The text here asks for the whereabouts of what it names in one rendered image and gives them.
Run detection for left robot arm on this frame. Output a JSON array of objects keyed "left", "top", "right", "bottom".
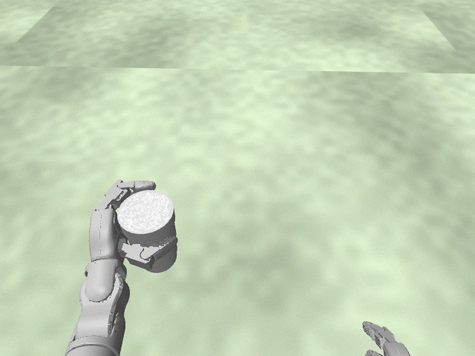
[{"left": 65, "top": 258, "right": 130, "bottom": 356}]

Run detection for right robot hand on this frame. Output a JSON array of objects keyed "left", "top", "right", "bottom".
[{"left": 362, "top": 321, "right": 410, "bottom": 356}]

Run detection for left robot hand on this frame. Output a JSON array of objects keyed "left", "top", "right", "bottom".
[{"left": 89, "top": 179, "right": 178, "bottom": 271}]

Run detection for cup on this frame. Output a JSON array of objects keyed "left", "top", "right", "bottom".
[{"left": 117, "top": 190, "right": 177, "bottom": 273}]

